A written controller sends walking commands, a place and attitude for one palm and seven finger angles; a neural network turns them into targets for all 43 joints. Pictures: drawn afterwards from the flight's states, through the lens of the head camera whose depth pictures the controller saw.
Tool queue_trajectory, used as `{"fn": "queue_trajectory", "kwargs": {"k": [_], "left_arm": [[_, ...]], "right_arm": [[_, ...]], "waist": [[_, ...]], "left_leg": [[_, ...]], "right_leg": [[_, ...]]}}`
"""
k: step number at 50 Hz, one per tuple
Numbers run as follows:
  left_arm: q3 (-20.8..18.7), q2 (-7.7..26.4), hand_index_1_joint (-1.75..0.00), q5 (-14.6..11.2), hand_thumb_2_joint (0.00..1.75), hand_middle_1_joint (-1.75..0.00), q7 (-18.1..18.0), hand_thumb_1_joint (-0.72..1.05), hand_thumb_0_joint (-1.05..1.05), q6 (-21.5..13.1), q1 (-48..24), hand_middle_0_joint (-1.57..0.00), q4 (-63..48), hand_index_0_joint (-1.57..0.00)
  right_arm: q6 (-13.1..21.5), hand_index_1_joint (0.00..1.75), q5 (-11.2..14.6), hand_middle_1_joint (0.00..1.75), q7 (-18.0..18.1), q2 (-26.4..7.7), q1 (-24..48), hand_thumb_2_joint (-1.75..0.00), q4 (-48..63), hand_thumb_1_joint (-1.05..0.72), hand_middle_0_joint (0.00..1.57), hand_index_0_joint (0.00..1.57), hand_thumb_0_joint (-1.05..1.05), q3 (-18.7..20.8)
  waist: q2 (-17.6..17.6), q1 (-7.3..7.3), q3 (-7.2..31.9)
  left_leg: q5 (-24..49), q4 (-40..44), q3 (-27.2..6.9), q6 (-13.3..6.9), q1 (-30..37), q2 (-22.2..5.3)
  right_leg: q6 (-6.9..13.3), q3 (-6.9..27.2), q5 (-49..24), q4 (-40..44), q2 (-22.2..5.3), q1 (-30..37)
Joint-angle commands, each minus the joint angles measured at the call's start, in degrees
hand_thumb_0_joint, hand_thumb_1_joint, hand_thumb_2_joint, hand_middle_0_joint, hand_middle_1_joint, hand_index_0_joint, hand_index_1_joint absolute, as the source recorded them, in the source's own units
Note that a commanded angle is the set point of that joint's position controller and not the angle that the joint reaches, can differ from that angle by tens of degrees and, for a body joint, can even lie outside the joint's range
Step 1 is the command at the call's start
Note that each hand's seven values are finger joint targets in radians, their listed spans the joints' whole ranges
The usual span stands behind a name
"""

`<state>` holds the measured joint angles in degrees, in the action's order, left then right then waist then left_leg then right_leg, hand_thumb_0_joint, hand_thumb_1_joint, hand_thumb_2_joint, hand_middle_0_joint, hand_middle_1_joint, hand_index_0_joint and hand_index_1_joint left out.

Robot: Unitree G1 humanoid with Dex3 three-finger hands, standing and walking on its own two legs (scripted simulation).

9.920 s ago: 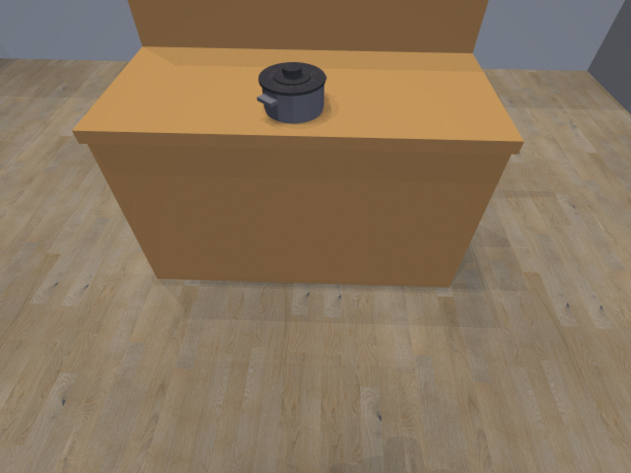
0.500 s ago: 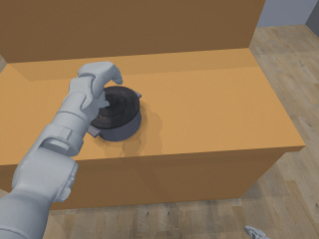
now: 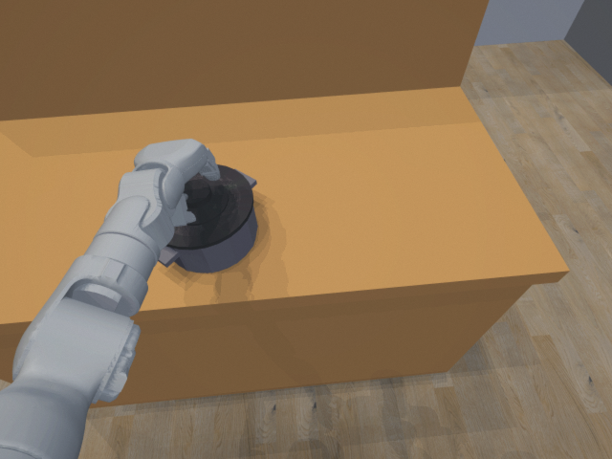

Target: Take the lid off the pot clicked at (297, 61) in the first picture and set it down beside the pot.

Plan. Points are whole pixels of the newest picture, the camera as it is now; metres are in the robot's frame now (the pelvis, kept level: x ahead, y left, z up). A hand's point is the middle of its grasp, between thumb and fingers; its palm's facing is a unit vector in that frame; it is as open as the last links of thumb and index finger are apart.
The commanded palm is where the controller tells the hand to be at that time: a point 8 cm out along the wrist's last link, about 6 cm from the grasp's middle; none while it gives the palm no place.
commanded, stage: lower the open fingers around the knob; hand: left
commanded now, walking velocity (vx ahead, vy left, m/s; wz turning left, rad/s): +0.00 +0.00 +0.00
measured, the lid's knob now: (195, 193) +0.50 +0.16 +0.04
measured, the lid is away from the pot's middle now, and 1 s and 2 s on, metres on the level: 0.00 0.00 0.00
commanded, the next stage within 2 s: close the fingers and squeeze the knob in 0.34 s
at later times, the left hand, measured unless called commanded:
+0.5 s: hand (188, 196) +0.47 +0.16 +0.06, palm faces -0.37 -0.08 -0.93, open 10.3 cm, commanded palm +0.48 +0.17 +0.12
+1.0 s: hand (187, 194) +0.48 +0.17 +0.06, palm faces -0.37 -0.09 -0.92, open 8.8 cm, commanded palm +0.48 +0.17 +0.12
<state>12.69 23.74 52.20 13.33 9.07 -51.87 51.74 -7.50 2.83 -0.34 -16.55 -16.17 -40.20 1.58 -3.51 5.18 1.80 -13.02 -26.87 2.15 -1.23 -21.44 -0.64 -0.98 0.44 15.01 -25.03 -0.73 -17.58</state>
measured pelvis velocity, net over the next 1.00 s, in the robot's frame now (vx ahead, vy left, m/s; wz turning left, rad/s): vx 0.01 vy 0.01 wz -0.01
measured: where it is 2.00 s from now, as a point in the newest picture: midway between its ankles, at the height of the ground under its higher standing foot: outside the picture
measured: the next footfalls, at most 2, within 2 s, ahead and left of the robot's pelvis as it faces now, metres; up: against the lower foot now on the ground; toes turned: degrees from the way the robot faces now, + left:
none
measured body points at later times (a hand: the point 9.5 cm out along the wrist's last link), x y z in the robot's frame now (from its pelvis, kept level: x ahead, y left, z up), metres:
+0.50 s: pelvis +0.00 +0.00 +0.00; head +0.06 -0.01 +0.44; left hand +0.49 +0.16 +0.12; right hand +0.05 -0.26 -0.14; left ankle +0.00 +0.11 -0.74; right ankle -0.03 -0.13 -0.74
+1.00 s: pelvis +0.01 +0.01 +0.00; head +0.07 -0.01 +0.44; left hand +0.49 +0.17 +0.11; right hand +0.04 -0.27 -0.14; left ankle +0.00 +0.11 -0.74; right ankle -0.03 -0.13 -0.74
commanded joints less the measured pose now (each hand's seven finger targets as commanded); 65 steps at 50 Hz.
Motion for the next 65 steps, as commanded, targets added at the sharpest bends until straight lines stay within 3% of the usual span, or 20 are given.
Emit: {"fn": "queue_trajectory", "kwargs": {"k": [1,4,11,12,14,16,19,22,23,26,30,34,42,49,52,54,58,60,64,65], "left_arm": [[-4.5,12.4,-0.08,0.9,1.31,-0.08,-3.2,-0.27,0.0,-1.1,-30.4,-0.81,-10.9,-0.81],[-2.0,8.5,-0.08,1.1,1.31,-0.08,-3.3,-0.27,0.0,-0.7,-28.1,-0.81,-6.4,-0.81],[-4.9,12.8,-0.08,1.3,1.31,-0.08,-4.6,-0.27,0.0,-1.1,-31.2,-0.81,-5.3,-0.81],[-3.1,10.9,-0.08,1.0,1.31,-0.08,-4.6,-0.27,0.0,-0.8,-31.2,-0.81,-4.0,-0.81],[-2.9,10.5,-0.08,1.6,1.31,-0.08,-4.8,-0.27,0.0,-1.4,-34.4,-0.81,-6.6,-0.81],[-6.3,14.2,-0.08,1.6,1.31,-0.08,-5.3,-0.27,0.0,-1.6,-33.2,-0.81,-7.1,-0.81],[-3.4,10.0,-0.08,1.8,1.31,-0.08,-5.1,-0.27,0.0,-0.6,-29.7,-0.81,-1.4,-0.81],[-2.9,10.1,-0.08,1.2,1.31,-0.08,-5.1,-0.27,0.0,-0.4,-32.5,-0.81,-4.4,-0.81],[-2.9,10.2,-0.69,1.6,0.98,-0.69,-5.2,-0.11,0.0,-0.7,-33.2,-0.5,-5.5,-0.5],[-5.2,13.4,-0.75,1.3,0.99,-0.75,-4.9,-0.09,0.0,-0.1,-30.0,-0.5,-0.6,-0.5],[-3.3,11.5,-0.81,1.4,0.99,-0.81,-4.4,-0.05,0.0,-0.2,-31.3,-0.5,-1.3,-0.5],[-5.4,13.9,-0.87,1.5,0.99,-0.87,-3.9,-0.01,0.0,-1.2,-31.0,-0.51,-2.8,-0.51],[-3.7,11.4,-0.95,0.9,0.97,-0.95,-4.4,0.07,0.0,-1.1,-30.0,-0.55,-1.9,-0.55],[-4.9,12.2,-1.01,1.2,0.93,-1.01,-4.8,0.15,0.0,-1.3,-30.0,-0.59,-5.4,-0.59],[-2.7,10.3,-1.02,1.1,0.91,-1.02,-5.1,0.19,0.0,-0.3,-30.6,-0.61,-2.6,-0.61],[-4.9,13.0,-1.03,1.4,0.9,-1.03,-5.2,0.21,0.0,-0.7,-32.7,-0.62,-5.2,-0.62],[-4.9,13.6,-1.05,1.8,0.86,-1.05,-5.1,0.27,0.0,-0.4,-31.6,-0.65,-3.0,-0.65],[-2.9,10.8,-1.05,0.9,0.84,-1.05,-4.7,0.29,0.0,-0.5,-31.7,-0.67,-3.7,-0.67],[-5.2,13.5,-1.06,1.5,0.79,-1.06,-4.8,0.35,0.0,-0.9,-31.8,-0.71,-3.1,-0.71],[-3.1,11.3,-1.06,1.0,0.77,-1.06,-4.7,0.37,0.0,-0.7,-32.3,-0.72,-3.2,-0.72]], "right_arm": [[1.9,0.3,-0.1,0.3,0.9,-7.3,-0.8,-0.9,5.3,-0.9,0.2,0.2,0.0,2.6],[1.7,0.3,0.2,0.3,0.7,-7.2,-0.6,-0.9,4.8,-0.9,0.2,0.2,0.0,2.6],[1.7,0.3,-0.2,0.3,1.3,-7.4,-1.4,-0.9,4.4,-0.9,0.2,0.2,0.0,2.4],[1.6,0.3,0.0,0.3,1.3,-7.1,-1.0,-0.9,4.4,-0.9,0.2,0.2,0.0,2.3],[1.9,0.3,-0.2,0.3,1.3,-7.1,-1.6,-0.9,4.3,-0.9,0.2,0.2,0.0,2.6],[2.0,0.3,-0.4,0.3,1.3,-7.5,-2.5,-0.9,4.3,-0.9,0.2,0.2,0.0,2.7],[1.8,0.3,-0.2,0.3,1.2,-7.3,-2.2,-0.9,3.9,-0.9,0.2,0.2,0.0,2.6],[1.7,0.3,-0.2,0.3,1.1,-7.2,-2.2,-0.9,4.2,-0.9,0.2,0.2,0.0,2.6],[1.9,0.3,-0.3,0.3,1.1,-7.3,-2.6,-0.9,4.2,-0.9,0.2,0.2,0.0,2.8],[1.8,0.3,-0.2,0.3,1.5,-7.9,-3.1,-0.9,3.8,-0.9,0.2,0.2,0.0,2.4],[1.9,0.3,-0.1,0.3,1.5,-7.5,-3.3,-0.9,3.7,-0.9,0.2,0.2,0.0,2.5],[2.1,0.3,-0.4,0.3,1.8,-7.7,-4.1,-0.9,4.2,-0.9,0.2,0.2,0.0,2.8],[1.8,0.3,-0.2,0.3,1.3,-7.6,-4.2,-0.9,3.6,-0.9,0.2,0.2,0.0,2.9],[1.7,0.3,-0.3,0.3,1.0,-7.5,-3.6,-0.9,4.3,-0.9,0.2,0.2,0.0,3.0],[1.3,0.3,0.0,0.3,0.9,-7.5,-3.2,-0.9,3.7,-0.9,0.2,0.2,0.0,2.8],[1.6,0.3,-0.3,0.3,1.3,-7.7,-3.2,-0.9,4.0,-0.9,0.2,0.2,0.0,2.9],[1.5,0.3,-0.2,0.3,1.5,-7.8,-3.3,-0.9,4.0,-0.9,0.2,0.2,0.0,2.6],[1.4,0.3,0.0,0.3,1.4,-7.3,-2.8,-0.9,4.2,-0.9,0.2,0.2,0.0,2.6],[1.5,0.3,-0.3,0.3,1.7,-7.6,-3.3,-0.9,4.2,-0.9,0.2,0.2,0.0,2.5],[1.4,0.3,-0.1,0.3,1.6,-7.3,-2.9,-0.9,4.2,-0.9,0.2,0.2,0.0,2.5]], "waist": [[2.6,0.91,23.4],[3.7,1.32,21.4],[4.3,1.57,23.6],[3.5,1.88,22.1],[1.8,2.06,25.1],[1.6,1.45,26.9],[4.3,1.97,22.7],[2.1,1.92,24.7],[1.1,2.14,25.9],[5.1,1.96,22.6],[2.0,2.19,22.6],[3.1,1.92,26.0],[1.5,2.17,23.5],[0.8,1.36,27.2],[2.6,2.35,22.2],[1.7,1.97,25.5],[3.5,2.33,24.3],[2.3,2.41,23.8],[2.8,1.99,25.4],[2.7,2.48,24.1]], "left_leg": [[18.7,-0.7,-0.6,-3.1,16.2,2.8],[17.7,-0.7,-0.4,-2.8,15.0,2.6],[17.4,-1.4,-0.6,-2.9,14.1,2.7],[16.9,-1.2,-0.4,-2.8,13.5,2.5],[19.2,-1.7,-1.0,-2.8,15.9,2.4],[21.0,-2.1,-1.3,-2.8,17.0,2.2],[19.5,-2.0,-0.6,-2.8,13.6,2.4],[19.4,-1.8,-1.0,-2.7,15.2,2.2],[19.6,-2.2,-1.0,-2.8,16.6,2.3],[17.3,-1.7,-0.4,-3.0,11.9,2.7],[18.4,-1.9,-0.3,-2.9,13.0,2.4],[20.7,-2.5,-0.6,-3.1,14.3,2.6],[21.6,-2.7,-0.7,-2.9,15.1,2.2],[26.4,-3.3,-1.4,-2.9,17.1,2.2],[21.3,-2.7,-0.8,-2.7,14.4,2.2],[21.4,-2.8,-0.8,-3.0,15.4,2.4],[19.9,-2.7,-0.6,-3.0,14.4,2.5],[20.0,-2.5,-0.5,-2.9,14.5,2.3],[20.3,-2.7,-0.8,-2.9,14.6,2.4],[19.8,-2.7,-0.6,-2.9,14.2,2.4]], "right_leg": [[2.5,-2.3,-23.3,1.0,4.1,2.1],[2.6,-2.8,-21.0,0.9,4.3,-0.3],[2.4,-2.3,-22.1,0.2,4.2,0.7],[2.4,-2.4,-21.4,0.1,4.1,0.0],[2.7,-2.5,-21.6,-0.2,4.3,-1.2],[2.6,-2.4,-23.2,-0.4,4.3,0.2],[2.5,-2.8,-22.5,-0.2,4.5,-1.4],[2.5,-2.7,-22.0,-0.3,4.3,-0.7],[2.5,-2.6,-21.9,-0.1,4.5,-1.6],[2.2,-2.4,-22.5,0.1,4.4,0.2],[2.4,-2.5,-22.6,-0.1,4.3,-0.5],[2.4,-2.2,-24.4,0.0,4.4,0.7],[2.4,-2.8,-23.3,-0.1,4.6,-1.5],[2.5,-2.8,-26.2,-0.6,4.6,-0.3],[2.4,-3.1,-23.6,-0.4,4.7,-2.0],[2.5,-2.6,-24.3,-0.3,4.5,-0.8],[2.3,-2.6,-24.1,-0.3,4.6,-0.5],[2.3,-2.6,-23.7,-0.3,4.3,-0.6],[2.5,-2.5,-23.8,-0.4,4.5,-0.3],[2.3,-2.5,-23.9,-0.4,4.4,-0.3]]}}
